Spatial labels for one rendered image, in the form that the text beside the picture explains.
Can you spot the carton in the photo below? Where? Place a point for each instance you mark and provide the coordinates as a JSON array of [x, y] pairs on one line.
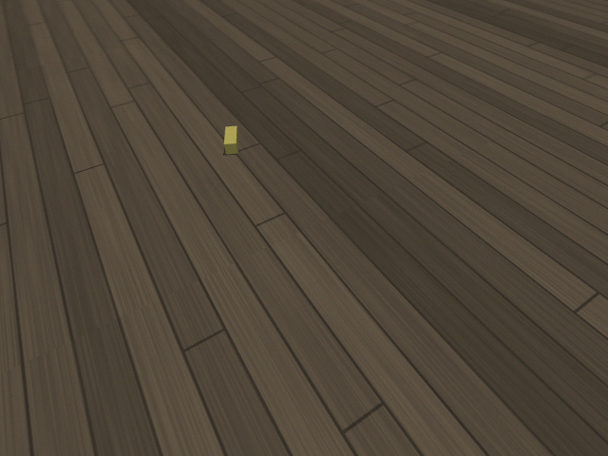
[[231, 140]]

